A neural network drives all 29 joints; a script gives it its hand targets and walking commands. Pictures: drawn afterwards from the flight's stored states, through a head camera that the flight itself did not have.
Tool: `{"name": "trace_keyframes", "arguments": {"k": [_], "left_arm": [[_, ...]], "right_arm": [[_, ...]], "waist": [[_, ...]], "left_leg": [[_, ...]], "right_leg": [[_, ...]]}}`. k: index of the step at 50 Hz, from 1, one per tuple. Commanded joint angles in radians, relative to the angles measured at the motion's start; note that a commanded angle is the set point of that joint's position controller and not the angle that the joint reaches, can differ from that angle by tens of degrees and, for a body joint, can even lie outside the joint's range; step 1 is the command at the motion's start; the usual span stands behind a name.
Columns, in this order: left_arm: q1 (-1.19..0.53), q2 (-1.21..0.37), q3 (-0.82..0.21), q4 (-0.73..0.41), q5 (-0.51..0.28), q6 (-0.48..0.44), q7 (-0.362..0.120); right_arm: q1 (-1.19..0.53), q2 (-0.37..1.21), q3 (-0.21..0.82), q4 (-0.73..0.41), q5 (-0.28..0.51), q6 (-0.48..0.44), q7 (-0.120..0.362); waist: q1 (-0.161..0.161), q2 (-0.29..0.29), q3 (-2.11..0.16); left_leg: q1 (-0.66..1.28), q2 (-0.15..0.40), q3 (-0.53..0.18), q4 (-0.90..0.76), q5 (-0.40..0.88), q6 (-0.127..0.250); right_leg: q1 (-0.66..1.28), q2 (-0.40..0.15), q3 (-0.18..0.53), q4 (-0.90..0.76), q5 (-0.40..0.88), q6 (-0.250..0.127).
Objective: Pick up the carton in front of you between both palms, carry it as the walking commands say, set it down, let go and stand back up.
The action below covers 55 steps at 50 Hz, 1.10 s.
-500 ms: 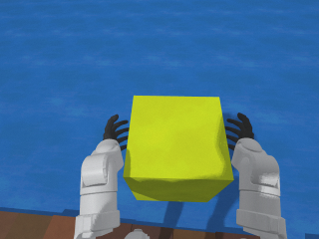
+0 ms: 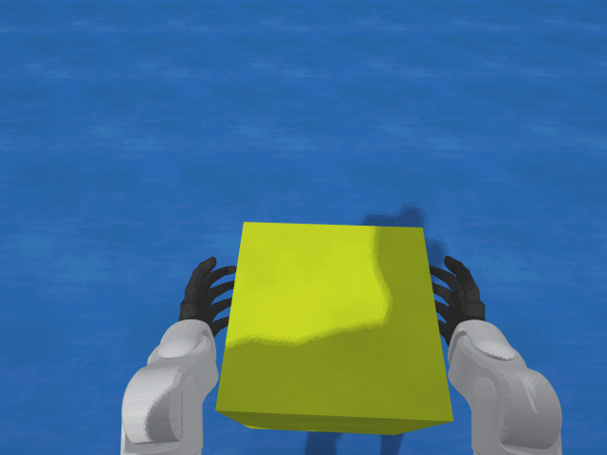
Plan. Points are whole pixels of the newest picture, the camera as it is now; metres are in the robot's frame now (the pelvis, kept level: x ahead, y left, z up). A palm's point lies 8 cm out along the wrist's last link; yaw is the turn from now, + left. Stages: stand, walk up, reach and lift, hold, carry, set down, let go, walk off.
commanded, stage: carry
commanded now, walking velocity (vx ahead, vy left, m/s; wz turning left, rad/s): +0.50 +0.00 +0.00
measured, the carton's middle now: (326, 339) +0.29 +0.00 +0.01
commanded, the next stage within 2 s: none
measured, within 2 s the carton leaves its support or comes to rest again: neither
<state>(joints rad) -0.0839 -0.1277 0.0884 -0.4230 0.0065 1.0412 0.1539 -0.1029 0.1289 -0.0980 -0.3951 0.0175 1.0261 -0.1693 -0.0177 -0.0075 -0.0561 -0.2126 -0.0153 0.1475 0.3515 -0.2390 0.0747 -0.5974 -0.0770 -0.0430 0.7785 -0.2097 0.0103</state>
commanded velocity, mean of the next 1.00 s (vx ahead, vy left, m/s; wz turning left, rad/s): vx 0.50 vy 0.00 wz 0.00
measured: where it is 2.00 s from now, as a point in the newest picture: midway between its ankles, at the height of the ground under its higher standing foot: (323, 200)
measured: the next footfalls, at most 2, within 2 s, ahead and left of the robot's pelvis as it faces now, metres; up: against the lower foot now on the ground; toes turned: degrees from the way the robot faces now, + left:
right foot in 0.22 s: +0.33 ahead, -0.12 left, -0.03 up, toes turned -8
left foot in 0.78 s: +0.73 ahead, +0.01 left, -0.03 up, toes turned +10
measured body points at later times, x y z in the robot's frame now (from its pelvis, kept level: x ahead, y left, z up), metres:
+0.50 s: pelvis +0.34 -0.08 -0.03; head +0.31 -0.10 +0.42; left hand +0.58 +0.08 +0.05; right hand +0.60 -0.22 +0.04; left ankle +0.41 +0.09 -0.69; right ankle +0.29 -0.12 -0.77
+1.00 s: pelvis +0.68 -0.04 -0.03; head +0.74 -0.03 +0.42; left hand +1.03 +0.10 +0.04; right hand +1.02 -0.21 +0.04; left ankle +0.69 +0.00 -0.77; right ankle +0.68 -0.19 -0.69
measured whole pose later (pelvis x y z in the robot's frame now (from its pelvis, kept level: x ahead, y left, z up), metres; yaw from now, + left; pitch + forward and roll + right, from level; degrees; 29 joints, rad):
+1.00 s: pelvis +0.68 -0.04 -0.03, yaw +0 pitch +5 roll -1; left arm -0.38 -0.16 0.27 -0.13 0.05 0.95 0.19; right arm -0.38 0.17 -0.25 -0.13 0.00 0.95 -0.19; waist -0.05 0.00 0.02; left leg -0.29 -0.02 0.19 0.39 -0.20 0.12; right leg -0.61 -0.07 -0.03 1.10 -0.30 -0.02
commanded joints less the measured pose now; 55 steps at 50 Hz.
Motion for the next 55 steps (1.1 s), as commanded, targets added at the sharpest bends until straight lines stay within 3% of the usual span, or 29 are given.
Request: {"name": "trace_keyframes", "arguments": {"k": [1,4,7,9,10,11,12,13,14,15,16,17,19,21,28,33,35,37,38,39,40,41,42,43,44,45,47,52,55], "left_arm": [[-0.239,-0.760,-0.576,-0.154,-0.152,0.024,-0.010],[-0.208,-0.693,-0.595,-0.205,-0.170,0.069,-0.023],[-0.207,-0.612,-0.585,-0.220,-0.171,0.103,-0.025],[-0.169,-0.570,-0.563,-0.204,-0.163,0.117,-0.018],[-0.147,-0.549,-0.549,-0.197,-0.160,0.122,-0.015],[-0.142,-0.534,-0.536,-0.195,-0.152,0.125,-0.013],[-0.131,-0.507,-0.515,-0.172,-0.140,0.130,-0.008],[-0.126,-0.505,-0.510,-0.146,-0.149,0.128,-0.003],[-0.120,-0.543,-0.520,-0.149,-0.152,0.124,-0.008],[-0.141,-0.586,-0.527,-0.143,-0.153,0.116,-0.016],[-0.167,-0.622,-0.537,-0.146,-0.155,0.107,-0.025],[-0.209,-0.647,-0.550,-0.138,-0.156,0.096,-0.032],[-0.248,-0.659,-0.557,-0.112,-0.156,0.073,-0.043],[-0.274,-0.649,-0.549,-0.080,-0.148,0.049,-0.044],[-0.439,-0.591,-0.461,0.051,-0.117,-0.026,0.006],[-0.577,-0.531,-0.389,0.192,-0.093,-0.060,0.055],[-0.661,-0.543,-0.392,0.236,-0.100,-0.070,0.060],[-0.741,-0.580,-0.404,0.253,-0.113,-0.081,0.059],[-0.784,-0.596,-0.409,0.255,-0.117,-0.087,0.059],[-0.824,-0.607,-0.409,0.256,-0.116,-0.091,0.060],[-0.823,-0.650,-0.404,0.273,-0.115,-0.090,0.063],[-0.812,-0.617,-0.388,0.269,-0.114,-0.088,0.066],[-0.838,-0.656,-0.399,0.270,-0.122,-0.090,0.067],[-0.851,-0.674,-0.386,0.264,-0.119,-0.095,0.067],[-0.849,-0.693,-0.376,0.270,-0.107,-0.098,0.064],[-0.833,-0.700,-0.369,0.275,-0.096,-0.097,0.059],[-0.783,-0.728,-0.388,0.272,-0.083,-0.095,0.046],[-0.626,-0.799,-0.497,0.185,-0.094,-0.071,0.009],[-0.506,-0.844,-0.566,0.088,-0.143,-0.040,-0.009]], "right_arm": [[-0.194,0.746,0.566,-0.145,0.160,0.046,0.045],[-0.128,0.685,0.558,-0.169,0.132,0.086,0.044],[-0.138,0.629,0.553,-0.181,0.113,0.116,0.033],[-0.152,0.599,0.559,-0.189,0.114,0.132,0.023],[-0.152,0.590,0.566,-0.190,0.112,0.137,0.018],[-0.157,0.579,0.568,-0.188,0.111,0.139,0.013],[-0.155,0.572,0.566,-0.185,0.104,0.146,0.008],[-0.147,0.556,0.576,-0.199,0.127,0.158,0.008],[-0.165,0.577,0.592,-0.207,0.136,0.157,0.011],[-0.186,0.616,0.593,-0.195,0.135,0.152,0.018],[-0.189,0.660,0.593,-0.175,0.129,0.142,0.025],[-0.203,0.685,0.587,-0.146,0.116,0.130,0.030],[-0.205,0.706,0.570,-0.092,0.092,0.103,0.033],[-0.216,0.702,0.546,-0.049,0.065,0.077,0.025],[-0.422,0.652,0.489,0.058,0.060,0.000,-0.024],[-0.601,0.590,0.445,0.165,0.066,-0.030,-0.058],[-0.660,0.596,0.428,0.219,0.064,-0.040,-0.060],[-0.709,0.612,0.413,0.258,0.070,-0.052,-0.059],[-0.734,0.626,0.410,0.265,0.074,-0.058,-0.056],[-0.745,0.644,0.404,0.268,0.075,-0.060,-0.050],[-0.806,0.630,0.404,0.277,0.082,-0.064,-0.054],[-0.756,0.670,0.417,0.317,0.109,-0.068,-0.053],[-0.784,0.688,0.432,0.292,0.124,-0.075,-0.048],[-0.806,0.726,0.454,0.279,0.139,-0.078,-0.039],[-0.837,0.750,0.470,0.256,0.149,-0.082,-0.030],[-0.836,0.766,0.484,0.242,0.154,-0.082,-0.021],[-0.816,0.791,0.508,0.216,0.164,-0.082,-0.002],[-0.603,0.801,0.540,0.139,0.142,-0.056,0.038],[-0.433,0.815,0.525,0.069,0.139,-0.025,0.046]], "waist": [[0.002,0.123,-0.258],[-0.003,0.131,-0.164],[-0.002,0.140,-0.086],[0.020,0.129,-0.100],[0.038,0.092,-0.142],[0.051,0.017,-0.188],[0.027,-0.228,-0.206],[0.047,-0.330,-0.235],[0.035,-0.253,-0.197],[0.032,-0.176,-0.178],[0.027,-0.089,-0.170],[0.025,-0.054,-0.168],[0.025,-0.055,-0.165],[0.026,-0.064,-0.150],[0.039,-0.076,-0.090],[0.074,-0.103,-0.062],[0.050,-0.133,-0.107],[-0.010,-0.181,-0.230],[-0.068,-0.157,-0.326],[-0.089,-0.071,-0.429],[-0.043,0.182,-0.556],[-0.061,0.248,-0.576],[-0.054,0.205,-0.486],[-0.052,0.080,-0.437],[-0.037,0.036,-0.395],[-0.022,0.041,-0.390],[-0.007,0.064,-0.373],[0.003,0.129,-0.298],[0.002,0.143,-0.245]], "left_leg": [[0.321,0.216,-0.144,-0.087,0.480,0.081],[0.279,0.195,-0.094,-0.112,0.471,0.053],[0.268,0.219,-0.092,-0.096,0.423,0.028],[0.219,0.213,-0.057,0.033,0.517,0.003],[0.142,0.177,-0.028,0.193,0.501,-0.023],[-0.025,0.142,-0.016,0.415,0.307,-0.039],[-0.188,0.051,0.009,0.675,-0.157,-0.068],[-0.430,-0.034,-0.077,0.870,-0.260,-0.086],[-0.468,0.054,-0.150,0.931,-0.221,-0.066],[-0.449,0.088,-0.150,0.919,-0.158,-0.057],[-0.429,0.126,-0.156,0.881,-0.103,-0.060],[-0.392,0.154,-0.161,0.819,-0.055,-0.067],[-0.382,0.155,-0.129,0.767,0.020,-0.080],[-0.446,0.162,-0.112,0.708,0.090,-0.093],[-0.615,0.134,-0.030,0.528,0.211,-0.091],[-0.512,0.051,0.067,0.268,0.261,-0.032],[-0.377,-0.007,0.101,0.186,0.301,0.006],[-0.139,-0.067,0.124,0.157,0.261,0.023],[0.071,-0.060,0.126,0.083,0.277,0.017],[0.333,0.067,-0.036,0.100,0.181,0.019],[0.673,0.438,-0.594,0.137,0.235,0.225],[0.624,0.402,-0.742,0.006,0.211,0.279],[0.561,0.379,-0.606,0.011,0.263,0.251],[0.473,0.347,-0.511,0.015,0.336,0.205],[0.380,0.334,-0.433,-0.004,0.357,0.168],[0.309,0.317,-0.386,-0.037,0.298,0.143],[0.258,0.303,-0.319,-0.072,0.306,0.131],[0.358,0.238,-0.140,-0.097,0.576,0.079],[0.380,0.200,-0.065,-0.116,0.660,0.050]], "right_leg": [[-0.041,0.008,-0.054,-0.156,0.160,0.013],[0.020,0.031,-0.094,-0.288,0.258,0.006],[0.069,0.015,-0.088,-0.340,0.280,-0.029],[0.241,0.040,-0.134,-0.368,0.247,-0.043],[0.417,0.069,-0.162,-0.370,0.172,-0.042],[0.608,0.011,-0.099,-0.336,0.104,-0.029],[0.683,-0.201,0.190,-0.370,0.152,-0.026],[0.812,-0.344,0.537,-0.491,-0.004,-0.175],[0.723,-0.343,0.517,-0.539,-0.033,-0.199],[0.627,-0.287,0.423,-0.564,0.007,-0.192],[0.556,-0.272,0.347,-0.590,0.019,-0.179],[0.494,-0.261,0.285,-0.611,0.012,-0.171],[0.455,-0.215,0.189,-0.645,-0.054,-0.154],[0.484,-0.202,0.150,-0.668,-0.046,-0.145],[0.664,-0.125,0.009,-0.625,0.391,-0.118],[0.719,-0.092,-0.042,-0.576,0.644,-0.126],[0.749,-0.088,-0.077,-0.504,0.910,-0.112],[0.766,-0.091,-0.106,-0.283,1.105,-0.090],[0.720,-0.076,-0.163,-0.042,1.019,-0.064],[0.524,-0.048,-0.127,0.197,0.673,-0.062],[0.106,0.098,-0.034,0.551,-0.088,-0.011],[-0.008,0.160,0.072,0.726,-0.261,-0.037],[-0.089,0.094,0.095,0.759,-0.229,-0.058],[-0.097,0.052,0.090,0.675,-0.181,-0.074],[-0.075,0.022,0.080,0.594,-0.152,-0.068],[-0.030,0.002,0.076,0.521,-0.126,-0.060],[-0.003,-0.006,0.044,0.419,-0.104,-0.040],[-0.077,-0.006,-0.062,0.068,0.033,0.001],[-0.043,0.018,-0.121,-0.110,0.140,0.006]]}}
